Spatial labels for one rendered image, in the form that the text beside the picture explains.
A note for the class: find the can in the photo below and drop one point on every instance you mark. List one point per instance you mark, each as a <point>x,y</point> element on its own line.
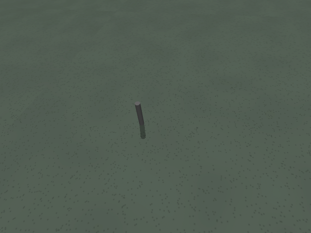
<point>139,113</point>

